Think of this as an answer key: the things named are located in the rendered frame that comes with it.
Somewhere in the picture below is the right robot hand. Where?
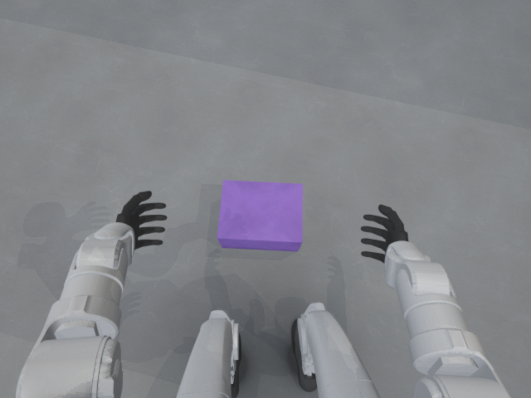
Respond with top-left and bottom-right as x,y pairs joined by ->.
361,205 -> 408,263

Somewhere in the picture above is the carton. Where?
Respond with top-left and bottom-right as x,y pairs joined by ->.
217,180 -> 303,252

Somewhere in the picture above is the robot left upper arm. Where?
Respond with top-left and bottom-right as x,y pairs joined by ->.
21,335 -> 123,398

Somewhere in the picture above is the robot right thigh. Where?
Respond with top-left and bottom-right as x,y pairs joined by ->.
297,310 -> 380,398

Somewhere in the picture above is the robot right upper arm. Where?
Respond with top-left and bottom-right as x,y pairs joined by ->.
414,374 -> 509,398

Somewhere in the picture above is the robot right forearm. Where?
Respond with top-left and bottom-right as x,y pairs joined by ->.
384,240 -> 511,398

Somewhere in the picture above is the left robot hand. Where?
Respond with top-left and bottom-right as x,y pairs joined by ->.
116,191 -> 167,250

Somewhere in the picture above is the robot left forearm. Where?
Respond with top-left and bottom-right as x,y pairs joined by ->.
16,222 -> 135,398

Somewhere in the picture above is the right robot shin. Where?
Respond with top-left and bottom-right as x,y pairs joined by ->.
301,303 -> 326,375

